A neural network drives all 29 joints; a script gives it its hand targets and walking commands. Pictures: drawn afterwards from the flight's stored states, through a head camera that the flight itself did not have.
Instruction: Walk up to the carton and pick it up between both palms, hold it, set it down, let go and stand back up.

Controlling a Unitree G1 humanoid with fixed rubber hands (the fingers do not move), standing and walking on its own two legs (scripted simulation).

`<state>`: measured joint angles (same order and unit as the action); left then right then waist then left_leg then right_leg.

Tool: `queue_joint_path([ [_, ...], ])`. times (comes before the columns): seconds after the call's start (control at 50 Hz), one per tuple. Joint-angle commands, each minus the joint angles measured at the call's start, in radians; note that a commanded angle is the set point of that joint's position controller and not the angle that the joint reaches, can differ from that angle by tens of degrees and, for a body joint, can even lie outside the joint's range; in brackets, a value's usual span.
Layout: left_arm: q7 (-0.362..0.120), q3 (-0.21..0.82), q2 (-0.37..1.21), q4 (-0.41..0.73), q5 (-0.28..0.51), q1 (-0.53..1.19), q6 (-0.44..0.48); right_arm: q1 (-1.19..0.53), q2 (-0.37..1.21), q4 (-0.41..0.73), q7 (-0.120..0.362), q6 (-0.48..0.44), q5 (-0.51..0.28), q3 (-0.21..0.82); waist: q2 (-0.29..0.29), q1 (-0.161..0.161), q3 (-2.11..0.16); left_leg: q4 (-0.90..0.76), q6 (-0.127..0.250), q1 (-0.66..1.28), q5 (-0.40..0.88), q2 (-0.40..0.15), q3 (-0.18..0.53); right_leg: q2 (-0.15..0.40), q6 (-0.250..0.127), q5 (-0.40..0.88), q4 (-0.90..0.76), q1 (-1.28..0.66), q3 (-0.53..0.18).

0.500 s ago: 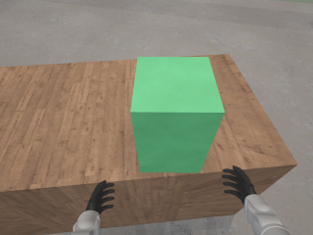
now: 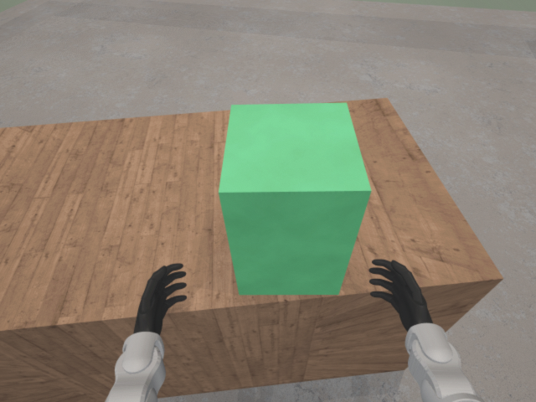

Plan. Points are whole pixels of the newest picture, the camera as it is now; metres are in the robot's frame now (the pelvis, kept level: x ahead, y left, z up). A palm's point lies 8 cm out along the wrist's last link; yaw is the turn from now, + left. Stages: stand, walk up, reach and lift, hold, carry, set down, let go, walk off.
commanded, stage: reach and lift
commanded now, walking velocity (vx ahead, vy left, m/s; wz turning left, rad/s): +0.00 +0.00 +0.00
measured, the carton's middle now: (288, 206) +0.46 -0.03 +0.03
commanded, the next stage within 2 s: none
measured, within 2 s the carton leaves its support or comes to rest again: neither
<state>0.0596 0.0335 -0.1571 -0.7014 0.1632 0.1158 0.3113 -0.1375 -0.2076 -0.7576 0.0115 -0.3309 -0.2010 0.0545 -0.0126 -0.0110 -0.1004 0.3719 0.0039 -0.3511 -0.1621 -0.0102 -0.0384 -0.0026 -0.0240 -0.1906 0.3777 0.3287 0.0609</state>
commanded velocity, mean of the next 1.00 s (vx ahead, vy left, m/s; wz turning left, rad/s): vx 0.00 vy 0.00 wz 0.00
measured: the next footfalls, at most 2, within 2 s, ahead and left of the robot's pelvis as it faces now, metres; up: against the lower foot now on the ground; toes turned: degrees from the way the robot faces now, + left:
none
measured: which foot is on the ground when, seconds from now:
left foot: down 0.00-1.00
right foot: down 0.00-1.00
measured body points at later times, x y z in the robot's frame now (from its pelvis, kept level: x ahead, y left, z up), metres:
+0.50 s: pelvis +0.03 -0.01 +0.01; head +0.05 -0.02 +0.45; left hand +0.34 +0.17 +0.01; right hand +0.35 -0.21 +0.02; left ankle +0.01 +0.12 -0.74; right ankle -0.01 -0.10 -0.74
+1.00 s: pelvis -0.02 -0.01 +0.00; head -0.02 -0.02 +0.45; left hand +0.39 +0.15 +0.11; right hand +0.37 -0.22 +0.12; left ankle +0.01 +0.12 -0.74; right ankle -0.01 -0.10 -0.74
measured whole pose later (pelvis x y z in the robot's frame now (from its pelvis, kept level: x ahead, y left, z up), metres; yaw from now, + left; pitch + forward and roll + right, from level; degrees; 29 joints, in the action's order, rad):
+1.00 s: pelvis -0.02 -0.01 +0.00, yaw -2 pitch +5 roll +0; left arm 0.10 -0.07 -0.17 -0.59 0.16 0.58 -0.31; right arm -0.56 -0.22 -0.53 -0.09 0.29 -0.18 -0.04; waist -0.01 -0.02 -0.12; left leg 0.32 -0.01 -0.29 -0.12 -0.03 -0.06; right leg -0.03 -0.04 -0.14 0.34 0.28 0.03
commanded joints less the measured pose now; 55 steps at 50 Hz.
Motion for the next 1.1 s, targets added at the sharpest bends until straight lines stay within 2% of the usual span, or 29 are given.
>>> queue_joint_path([
  [0.0, 0.001, -0.006, -0.052, 0.067, 0.008, 0.166, 0.001, -0.207, -0.096, 0.104, -0.018, -0.028, -0.003, -0.024, -0.008, 0.005, -0.151, -0.055, -0.008, 0.053, -0.050, 0.030, 0.043, -0.009, 0.002, 0.093, -0.038, -0.085, -0.080],
  [0.04, 0.014, 0.001, -0.045, 0.064, 0.008, 0.174, -0.009, -0.216, -0.076, 0.112, -0.017, -0.022, -0.025, 0.005, 0.036, 0.032, -0.135, -0.063, 0.003, 0.035, -0.091, 0.018, 0.050, -0.010, 0.005, 0.042, -0.035, -0.093, -0.077],
  [0.06, 0.016, -0.001, -0.052, 0.026, 0.000, 0.175, -0.017, -0.249, -0.077, 0.102, -0.022, -0.015, -0.010, -0.011, 0.045, 0.016, -0.102, -0.069, 0.004, 0.028, -0.123, 0.020, 0.060, -0.015, 0.005, 0.010, -0.037, -0.063, -0.079],
  [0.1, 0.024, -0.011, -0.047, 0.011, 0.010, 0.252, -0.024, -0.295, -0.084, 0.081, -0.025, -0.009, -0.027, 0.011, 0.047, 0.023, -0.116, -0.047, 0.004, 0.031, -0.157, 0.023, 0.042, -0.024, -0.003, -0.060, -0.039, 0.005, -0.062],
  [0.2, 0.046, 0.012, -0.041, 0.136, 0.015, 0.277, -0.027, -0.301, -0.076, 0.094, -0.031, 0.008, -0.046, 0.016, 0.000, 0.012, -0.211, -0.041, 0.013, 0.109, 0.014, 0.020, 0.050, -0.021, 0.009, 0.115, -0.022, -0.091, -0.083],
  [0.26, 0.047, -0.018, -0.036, 0.147, 0.013, 0.266, -0.036, -0.304, -0.099, 0.154, -0.043, 0.021, -0.030, -0.005, 0.046, 0.007, -0.281, -0.029, 0.016, 0.175, 0.191, 0.010, 0.056, -0.023, 0.019, 0.274, -0.020, -0.156, -0.085],
  [0.3, 0.048, -0.017, -0.041, 0.165, 0.007, 0.230, -0.052, -0.294, -0.113, 0.185, -0.049, 0.030, -0.012, -0.017, 0.044, -0.003, -0.255, -0.030, 0.002, 0.215, 0.223, 0.020, 0.049, -0.027, 0.019, 0.315, -0.029, -0.151, -0.083],
  [0.32, 0.048, -0.014, -0.037, 0.208, 0.003, 0.251, -0.059, -0.301, -0.116, 0.213, -0.051, 0.036, -0.015, -0.035, 0.003, 0.000, -0.282, -0.023, -0.003, 0.226, 0.277, 0.020, 0.050, -0.024, 0.019, 0.359, -0.033, -0.198, -0.083],
  [0.34, 0.049, -0.012, -0.032, 0.231, 0.014, 0.236, -0.063, -0.299, -0.110, 0.240, -0.054, 0.048, -0.027, -0.018, 0.019, 0.005, -0.308, -0.029, -0.002, 0.270, 0.316, 0.018, 0.052, -0.020, 0.014, 0.391, -0.036, -0.215, -0.090],
  [0.36, 0.049, -0.002, -0.057, 0.290, 0.008, 0.240, -0.069, -0.270, -0.096, 0.209, -0.053, 0.067, -0.043, -0.010, -0.034, 0.006, -0.304, -0.034, -0.003, 0.286, 0.328, 0.018, 0.040, -0.022, 0.016, 0.399, -0.048, -0.225, -0.095],
  [0.38, 0.054, 0.003, -0.060, 0.248, 0.005, 0.229, -0.088, -0.295, -0.111, 0.239, -0.057, 0.085, -0.046, -0.015, -0.019, -0.008, -0.304, -0.045, -0.007, 0.279, 0.340, 0.012, 0.042, -0.028, 0.014, 0.419, -0.052, -0.234, -0.088],
  [0.44, 0.062, 0.019, -0.031, 0.282, 0.013, 0.161, -0.162, -0.240, -0.116, 0.260, -0.049, 0.151, -0.052, -0.024, -0.030, 0.012, -0.246, -0.063, -0.012, 0.291, 0.474, 0.003, 0.059, -0.030, 0.004, 0.504, -0.067, -0.291, -0.093],
  [0.5, 0.068, 0.009, -0.027, 0.322, 0.024, 0.164, -0.257, -0.235, -0.136, 0.349, -0.043, 0.235, -0.030, -0.029, 0.044, -0.013, -0.289, -0.071, -0.009, 0.379, 0.576, 0.011, 0.077, -0.039, 0.015, 0.624, -0.073, -0.319, -0.089],
  [0.54, 0.066, -0.003, -0.048, 0.384, 0.022, 0.197, -0.315, -0.255, -0.116, 0.387, -0.047, 0.296, -0.028, -0.032, 0.018, -0.010, -0.291, -0.071, 0.007, 0.371, 0.554, 0.029, 0.049, -0.029, 0.029, 0.694, -0.070, -0.387, -0.106],
  [0.6, 0.064, 0.000, -0.049, 0.447, 0.033, 0.233, -0.407, -0.263, -0.122, 0.463, -0.052, 0.387, -0.009, -0.054, 0.070, -0.035, -0.245, -0.098, 0.012, 0.365, 0.525, 0.019, 0.055, -0.032, 0.040, 0.655, -0.084, -0.365, -0.086],
  [0.62, 0.063, -0.022, -0.056, 0.472, 0.029, 0.262, -0.434, -0.251, -0.098, 0.467, -0.056, 0.415, -0.009, -0.060, 0.023, -0.020, -0.222, -0.110, 0.015, 0.346, 0.475, 0.029, 0.040, -0.019, 0.033, 0.621, -0.092, -0.360, -0.097],
  [0.64, 0.062, -0.027, -0.069, 0.492, 0.024, 0.275, -0.459, -0.256, -0.111, 0.498, -0.060, 0.443, 0.000, -0.064, 0.025, -0.030, -0.207, -0.107, 0.025, 0.370, 0.440, 0.025, 0.049, -0.018, 0.035, 0.582, -0.092, -0.325, -0.094],
  [0.74, 0.056, -0.095, -0.080, 0.395, 0.005, 0.414, -0.558, -0.415, -0.089, 0.515, -0.071, 0.555, 0.029, -0.082, 0.077, -0.026, -0.105, -0.137, 0.059, 0.217, 0.175, 0.022, 0.048, 0.008, 0.042, 0.384, -0.104, -0.297, -0.092],
  [0.8, 0.043, -0.127, -0.114, 0.388, -0.026, 0.572, -0.580, -0.553, -0.080, 0.491, -0.080, 0.578, 0.034, -0.114, 0.036, -0.011, -0.145, -0.121, 0.054, 0.186, 0.036, 0.025, 0.021, 0.015, 0.036, 0.163, -0.119, -0.228, -0.108],
  [0.82, 0.043, -0.142, -0.111, 0.357, -0.026, 0.634, -0.577, -0.628, -0.073, 0.492, -0.083, 0.573, 0.035, -0.103, 0.074, -0.005, -0.185, -0.095, 0.055, 0.181, 0.042, 0.027, 0.026, 0.023, 0.043, 0.123, -0.115, -0.189, -0.117],
  [0.86, 0.043, -0.132, -0.108, 0.359, -0.007, 0.724, -0.568, -0.697, -0.071, 0.466, -0.087, 0.564, 0.022, -0.103, 0.033, 0.011, -0.276, -0.080, 0.042, 0.179, 0.045, 0.026, 0.029, 0.012, 0.029, 0.096, -0.095, -0.184, -0.111],
  [0.88, 0.038, -0.125, -0.110, 0.318, -0.004, 0.745, -0.566, -0.747, -0.061, 0.462, -0.094, 0.562, 0.015, -0.093, 0.068, 0.019, -0.321, -0.054, 0.043, 0.199, 0.064, 0.024, 0.027, 0.024, 0.033, 0.030, -0.105, -0.172, -0.130],
  [0.94, 0.037, -0.136, -0.150, 0.246, -0.012, 0.848, -0.592, -0.823, -0.086, 0.323, -0.103, 0.593, 0.024, -0.124, 0.010, 0.023, -0.364, -0.035, 0.026, 0.177, 0.034, 0.033, 0.010, 0.023, 0.012, -0.060, -0.119, -0.122, -0.144],
  [0.98, 0.050, -0.148, -0.164, 0.177, -0.016, 0.946, -0.636, -0.931, -0.123, 0.244, -0.106, 0.628, 0.051, -0.135, 0.042, 0.020, -0.339, -0.056, 0.001, 0.169, 0.000, 0.030, 0.010, -0.002, 0.009, -0.063, -0.121, -0.098, -0.094],
  [1.0, 0.045, -0.147, -0.171, 0.141, -0.011, 0.983, -0.657, -0.948, -0.102, 0.186, -0.101, 0.647, 0.042, -0.128, 0.044, 0.018, -0.281, -0.029, 0.006, 0.161, 0.000, 0.044, 0.001, 0.006, 0.016, -0.141, -0.134, -0.040, -0.115],
  [1.02, 0.044, -0.155, -0.178, 0.079, -0.003, 0.999, -0.680, -1.000, -0.121, 0.174, -0.098, 0.665, 0.043, -0.127, 0.093, 0.020, -0.282, -0.012, 0.000, 0.166, -0.004, 0.049, 0.001, 0.006, 0.023, -0.208, -0.145, -0.015, -0.112],
  [1.04, 0.043, -0.152, -0.206, 0.034, -0.001, 1.042, -0.699, -1.059, -0.142, 0.118, -0.098, 0.678, 0.038, -0.136, 0.097, 0.014, -0.240, -0.017, -0.009, 0.173, 0.022, 0.054, 0.002, 0.009, 0.026, -0.179, -0.161, 0.007, -0.110],
  [1.06, 0.044, -0.164, -0.198, 0.016, -0.018, 1.069, -0.720, -1.073, -0.175, 0.077, -0.099, 0.692, 0.050, -0.171, 0.034, 0.015, -0.272, -0.033, -0.018, 0.198, 0.007, 0.052, 0.001, -0.005, 0.019, -0.151, -0.152, 0.000, -0.097],
  [1.08, 0.049, -0.166, -0.219, 0.003, -0.005, 1.133, -0.724, -1.102, -0.208, 0.006, -0.093, 0.700, 0.053, -0.188, 0.025, 0.003, -0.259, -0.029, -0.025, 0.177, 0.020, 0.059, -0.002, -0.017, 0.011, -0.072, -0.131, -0.016, -0.075],
])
